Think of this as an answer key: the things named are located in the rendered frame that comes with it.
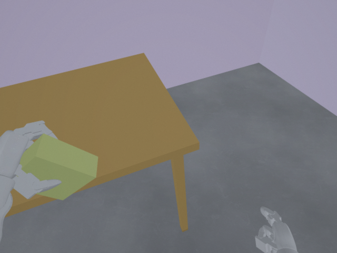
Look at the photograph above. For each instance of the robot right hand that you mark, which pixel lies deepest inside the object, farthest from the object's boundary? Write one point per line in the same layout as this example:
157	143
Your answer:
279	236

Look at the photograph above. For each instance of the robot left forearm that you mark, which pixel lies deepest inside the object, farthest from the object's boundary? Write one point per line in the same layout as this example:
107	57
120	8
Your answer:
6	199

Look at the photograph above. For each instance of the sponge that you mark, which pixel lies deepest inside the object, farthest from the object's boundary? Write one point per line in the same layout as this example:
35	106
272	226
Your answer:
49	158

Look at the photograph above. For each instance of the robot left hand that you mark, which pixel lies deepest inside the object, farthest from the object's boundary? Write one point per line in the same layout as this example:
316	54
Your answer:
12	146

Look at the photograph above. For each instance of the table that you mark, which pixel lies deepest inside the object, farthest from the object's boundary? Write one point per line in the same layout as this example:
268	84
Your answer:
118	110

